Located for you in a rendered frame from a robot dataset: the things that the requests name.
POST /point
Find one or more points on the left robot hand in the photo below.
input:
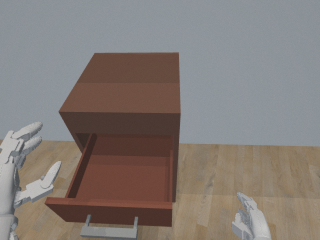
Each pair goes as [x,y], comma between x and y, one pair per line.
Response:
[14,149]

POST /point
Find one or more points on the cabinet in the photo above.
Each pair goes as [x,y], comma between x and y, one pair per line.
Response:
[127,93]

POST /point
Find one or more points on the right robot hand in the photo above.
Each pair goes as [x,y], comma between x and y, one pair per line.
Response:
[255,224]

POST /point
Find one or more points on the drawer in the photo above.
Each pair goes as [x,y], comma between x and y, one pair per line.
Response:
[120,177]

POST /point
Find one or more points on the handle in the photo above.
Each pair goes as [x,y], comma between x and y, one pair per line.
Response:
[109,232]

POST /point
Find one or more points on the left robot forearm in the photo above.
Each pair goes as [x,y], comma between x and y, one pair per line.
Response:
[8,224]

